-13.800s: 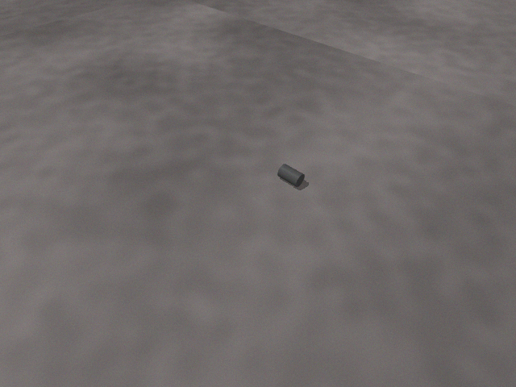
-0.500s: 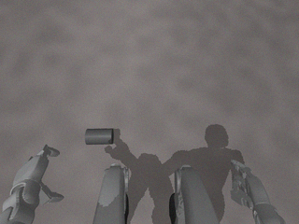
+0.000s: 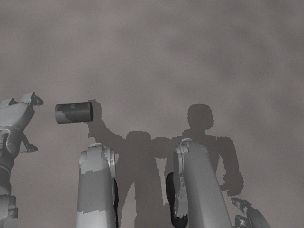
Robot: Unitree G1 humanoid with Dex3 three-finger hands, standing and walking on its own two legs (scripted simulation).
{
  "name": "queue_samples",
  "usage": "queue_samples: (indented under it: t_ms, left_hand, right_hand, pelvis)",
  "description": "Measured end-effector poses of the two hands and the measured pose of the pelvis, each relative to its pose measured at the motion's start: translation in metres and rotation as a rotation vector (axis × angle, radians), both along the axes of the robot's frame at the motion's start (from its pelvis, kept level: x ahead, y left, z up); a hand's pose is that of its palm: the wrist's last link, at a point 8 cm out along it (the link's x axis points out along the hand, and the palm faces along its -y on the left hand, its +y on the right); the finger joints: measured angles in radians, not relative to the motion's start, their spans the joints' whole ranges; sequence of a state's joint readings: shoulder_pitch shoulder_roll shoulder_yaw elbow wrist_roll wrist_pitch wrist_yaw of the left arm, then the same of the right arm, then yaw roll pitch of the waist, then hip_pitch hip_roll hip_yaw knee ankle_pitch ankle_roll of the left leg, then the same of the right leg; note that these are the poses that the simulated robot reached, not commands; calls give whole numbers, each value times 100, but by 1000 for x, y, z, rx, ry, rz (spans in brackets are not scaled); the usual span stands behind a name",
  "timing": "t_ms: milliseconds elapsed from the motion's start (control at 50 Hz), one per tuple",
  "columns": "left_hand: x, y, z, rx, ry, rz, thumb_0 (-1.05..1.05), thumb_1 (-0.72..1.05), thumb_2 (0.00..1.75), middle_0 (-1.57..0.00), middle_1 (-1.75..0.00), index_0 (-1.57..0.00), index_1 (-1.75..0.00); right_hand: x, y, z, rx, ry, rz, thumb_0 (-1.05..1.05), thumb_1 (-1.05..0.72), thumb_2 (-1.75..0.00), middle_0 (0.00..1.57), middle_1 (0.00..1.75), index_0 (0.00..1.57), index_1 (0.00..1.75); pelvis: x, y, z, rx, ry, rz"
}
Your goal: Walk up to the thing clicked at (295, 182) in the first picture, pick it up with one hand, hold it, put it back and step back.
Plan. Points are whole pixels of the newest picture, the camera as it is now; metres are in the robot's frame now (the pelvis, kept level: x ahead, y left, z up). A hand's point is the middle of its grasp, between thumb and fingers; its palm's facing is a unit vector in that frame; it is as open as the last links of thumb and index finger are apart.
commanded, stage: rise first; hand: left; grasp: from above
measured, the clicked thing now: (75, 112) +0.48 +0.28 -0.36
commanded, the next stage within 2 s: approach in 1.04 s
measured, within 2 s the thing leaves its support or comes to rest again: neither
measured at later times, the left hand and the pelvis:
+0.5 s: hand (39, 119) +0.41 +0.34 -0.20, palm faces -0.45 -0.08 -0.89, open 13.8 cm; pelvis +0.01 +0.00 -0.05, yaw -1 degrees
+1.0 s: hand (46, 116) +0.43 +0.34 -0.23, palm faces -0.44 -0.07 -0.89, open 14.0 cm; pelvis +0.01 +0.00 -0.06, yaw -2 degrees
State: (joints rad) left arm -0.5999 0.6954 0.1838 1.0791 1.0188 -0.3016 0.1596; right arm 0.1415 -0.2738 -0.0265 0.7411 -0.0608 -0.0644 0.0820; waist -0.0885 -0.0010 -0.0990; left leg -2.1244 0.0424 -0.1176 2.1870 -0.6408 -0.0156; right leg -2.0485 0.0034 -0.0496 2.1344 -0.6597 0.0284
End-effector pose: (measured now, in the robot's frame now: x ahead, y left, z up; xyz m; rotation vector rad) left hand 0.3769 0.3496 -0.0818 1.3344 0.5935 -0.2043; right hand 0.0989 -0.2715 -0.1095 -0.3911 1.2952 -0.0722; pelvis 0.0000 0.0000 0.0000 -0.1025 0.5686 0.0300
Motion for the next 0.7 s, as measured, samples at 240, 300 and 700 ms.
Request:
queue_samples:
  t_ms: [240,300,700]
  left_hand:
    - [24,-1,-37,74,-31,-86,0,-50,101,-11,-95,-9,-95]
    - [30,-1,-45,84,-35,-100,0,-49,99,-12,-93,-11,-94]
    - [52,-6,-74,122,-55,-156,0,-45,94,-16,-91,-15,-91]
  right_hand:
    - [-13,-6,-22,-42,77,9,0,-89,-89,20,30,20,30]
    - [-10,-4,-27,-43,83,17,0,-90,-89,20,30,20,30]
    - [-2,0,-49,-38,122,37,0,-91,-90,20,30,20,30]
  pelvis:
    - [0,2,-31,-16,-1,-4]
    - [1,2,-37,-18,0,-5]
    - [10,3,-57,-23,11,-16]
